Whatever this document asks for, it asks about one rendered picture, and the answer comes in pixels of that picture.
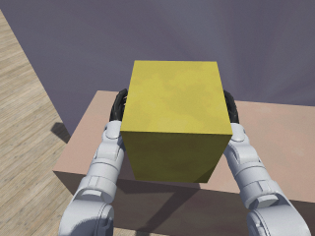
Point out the carton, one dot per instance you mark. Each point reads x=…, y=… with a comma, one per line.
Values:
x=175, y=126

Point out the robot left upper arm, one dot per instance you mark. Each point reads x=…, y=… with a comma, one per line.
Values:
x=87, y=218

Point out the right robot forearm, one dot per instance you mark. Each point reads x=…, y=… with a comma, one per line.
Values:
x=257, y=189

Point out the pedestal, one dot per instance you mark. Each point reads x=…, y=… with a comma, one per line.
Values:
x=282, y=134

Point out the robot right upper arm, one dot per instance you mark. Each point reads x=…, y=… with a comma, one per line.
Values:
x=281, y=220

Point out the left robot forearm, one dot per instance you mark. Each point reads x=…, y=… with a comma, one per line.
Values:
x=99, y=185

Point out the robot left hand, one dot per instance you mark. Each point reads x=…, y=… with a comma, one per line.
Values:
x=118, y=107

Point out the robot right hand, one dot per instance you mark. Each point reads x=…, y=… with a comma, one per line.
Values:
x=231, y=107

